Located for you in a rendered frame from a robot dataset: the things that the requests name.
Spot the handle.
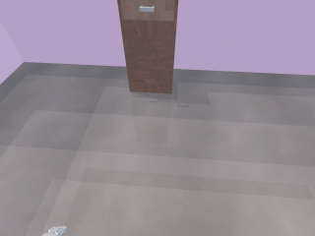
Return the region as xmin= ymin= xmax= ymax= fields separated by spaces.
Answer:
xmin=139 ymin=6 xmax=155 ymax=12

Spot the cabinet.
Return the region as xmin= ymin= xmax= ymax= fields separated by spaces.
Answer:
xmin=117 ymin=0 xmax=178 ymax=94

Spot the robot left hand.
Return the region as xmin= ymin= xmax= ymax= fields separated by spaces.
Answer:
xmin=42 ymin=226 xmax=67 ymax=236

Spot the drawer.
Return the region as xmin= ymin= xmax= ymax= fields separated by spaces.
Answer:
xmin=120 ymin=0 xmax=175 ymax=21

